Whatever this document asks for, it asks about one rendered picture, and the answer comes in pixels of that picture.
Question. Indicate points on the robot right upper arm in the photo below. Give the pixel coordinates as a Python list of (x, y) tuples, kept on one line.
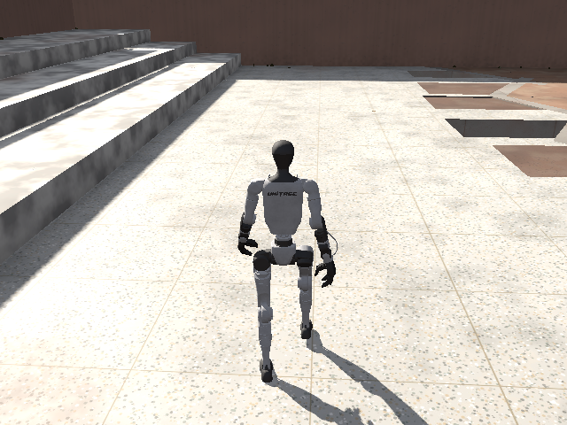
[(314, 202)]

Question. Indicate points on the right robot forearm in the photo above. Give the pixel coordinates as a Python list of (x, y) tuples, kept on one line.
[(323, 243)]

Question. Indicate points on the robot right hand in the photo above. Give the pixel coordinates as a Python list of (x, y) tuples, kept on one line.
[(331, 271)]

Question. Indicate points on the robot left upper arm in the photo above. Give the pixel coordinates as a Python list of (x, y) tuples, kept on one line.
[(251, 200)]

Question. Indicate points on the left robot forearm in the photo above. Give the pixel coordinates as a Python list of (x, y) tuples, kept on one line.
[(244, 230)]

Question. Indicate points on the left robot shin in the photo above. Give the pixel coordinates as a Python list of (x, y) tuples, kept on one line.
[(265, 338)]

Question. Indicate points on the robot left hand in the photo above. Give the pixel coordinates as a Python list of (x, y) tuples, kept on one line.
[(249, 242)]

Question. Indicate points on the left robot foot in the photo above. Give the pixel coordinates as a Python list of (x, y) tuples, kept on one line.
[(266, 375)]

